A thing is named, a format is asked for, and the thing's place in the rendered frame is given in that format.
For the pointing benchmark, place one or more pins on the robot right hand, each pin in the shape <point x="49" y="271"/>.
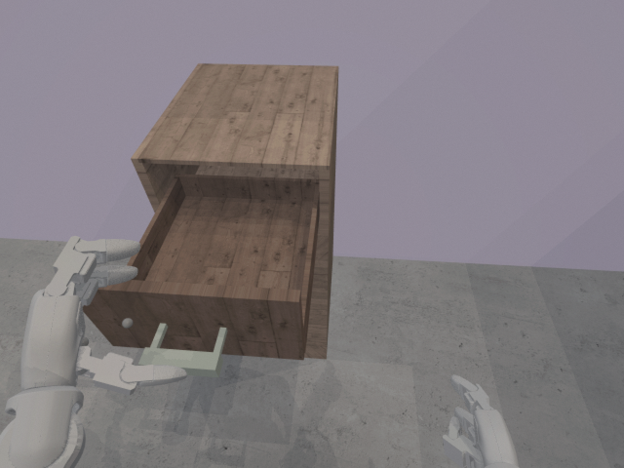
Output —
<point x="489" y="438"/>

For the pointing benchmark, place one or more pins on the handle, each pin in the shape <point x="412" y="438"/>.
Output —
<point x="197" y="363"/>

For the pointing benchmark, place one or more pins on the cabinet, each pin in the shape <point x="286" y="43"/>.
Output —
<point x="257" y="120"/>

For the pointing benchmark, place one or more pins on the left robot forearm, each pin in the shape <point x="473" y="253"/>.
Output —
<point x="47" y="432"/>

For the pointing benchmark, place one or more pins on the drawer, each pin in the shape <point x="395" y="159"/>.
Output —
<point x="221" y="251"/>

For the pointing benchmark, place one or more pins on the robot left hand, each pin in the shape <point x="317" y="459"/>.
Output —
<point x="51" y="354"/>

